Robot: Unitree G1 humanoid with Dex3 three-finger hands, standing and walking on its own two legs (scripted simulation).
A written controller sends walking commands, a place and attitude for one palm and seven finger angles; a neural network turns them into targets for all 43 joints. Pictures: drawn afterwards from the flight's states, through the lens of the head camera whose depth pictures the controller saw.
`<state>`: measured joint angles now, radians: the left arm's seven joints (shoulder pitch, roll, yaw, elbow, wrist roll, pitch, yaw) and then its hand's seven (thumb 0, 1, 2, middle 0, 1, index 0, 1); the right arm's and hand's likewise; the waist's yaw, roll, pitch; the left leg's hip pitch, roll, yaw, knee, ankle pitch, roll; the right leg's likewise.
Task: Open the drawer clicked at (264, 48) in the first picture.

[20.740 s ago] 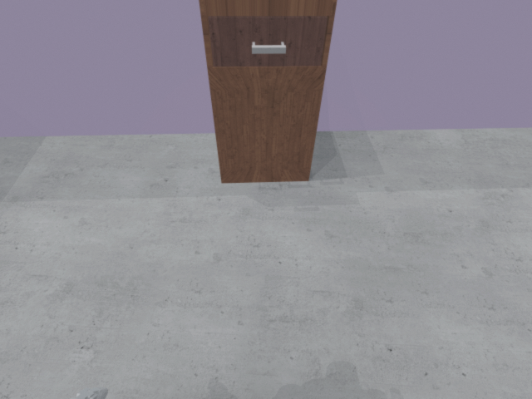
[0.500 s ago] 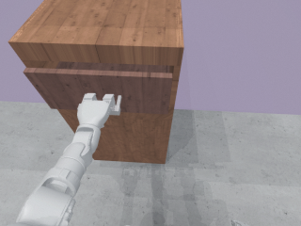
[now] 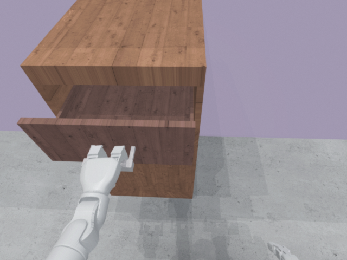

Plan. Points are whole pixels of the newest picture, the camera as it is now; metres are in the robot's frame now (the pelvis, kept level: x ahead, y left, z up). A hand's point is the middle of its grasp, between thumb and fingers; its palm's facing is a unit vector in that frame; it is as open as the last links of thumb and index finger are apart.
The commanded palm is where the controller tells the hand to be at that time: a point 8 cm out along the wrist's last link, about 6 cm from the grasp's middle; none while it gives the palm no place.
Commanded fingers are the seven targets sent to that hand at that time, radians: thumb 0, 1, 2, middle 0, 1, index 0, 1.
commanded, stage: pull the drawer open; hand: left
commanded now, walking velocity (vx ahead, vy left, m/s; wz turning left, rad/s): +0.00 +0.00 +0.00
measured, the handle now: (110, 157) +0.37 +0.18 +0.00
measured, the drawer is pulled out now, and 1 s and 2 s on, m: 0.14 0.30 0.30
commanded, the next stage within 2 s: open the thumb to release the handle in 0.98 s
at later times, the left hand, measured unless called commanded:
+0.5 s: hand (99, 227) +0.20 +0.18 -0.02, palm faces +0.01 -0.13 -0.99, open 5.7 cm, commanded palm +0.16 +0.18 +0.04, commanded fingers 0.00 0.90 0.90 -0.40 -1.35 -0.40 -1.35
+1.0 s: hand (91, 255) +0.15 +0.18 -0.01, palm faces -0.02 -0.12 -0.99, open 5.8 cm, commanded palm +0.10 +0.18 +0.04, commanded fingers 0.00 0.90 0.90 -0.40 -1.35 -0.40 -1.35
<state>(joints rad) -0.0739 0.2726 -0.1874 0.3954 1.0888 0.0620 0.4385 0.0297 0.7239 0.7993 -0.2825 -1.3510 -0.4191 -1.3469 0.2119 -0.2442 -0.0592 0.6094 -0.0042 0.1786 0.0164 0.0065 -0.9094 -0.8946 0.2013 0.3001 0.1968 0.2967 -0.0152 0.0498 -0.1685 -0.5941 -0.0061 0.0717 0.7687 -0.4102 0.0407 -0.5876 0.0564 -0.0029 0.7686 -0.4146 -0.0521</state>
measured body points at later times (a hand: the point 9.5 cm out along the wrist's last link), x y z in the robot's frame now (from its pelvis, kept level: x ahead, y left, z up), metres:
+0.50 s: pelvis +0.00 -0.01 -0.01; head +0.03 -0.04 +0.43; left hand +0.20 +0.18 +0.04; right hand +0.21 -0.21 -0.11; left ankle -0.02 +0.09 -0.71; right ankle -0.03 -0.09 -0.71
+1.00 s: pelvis -0.01 -0.03 -0.03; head +0.04 -0.07 +0.41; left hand +0.14 +0.18 +0.04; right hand +0.20 -0.25 -0.13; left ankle -0.02 +0.09 -0.71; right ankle -0.03 -0.09 -0.71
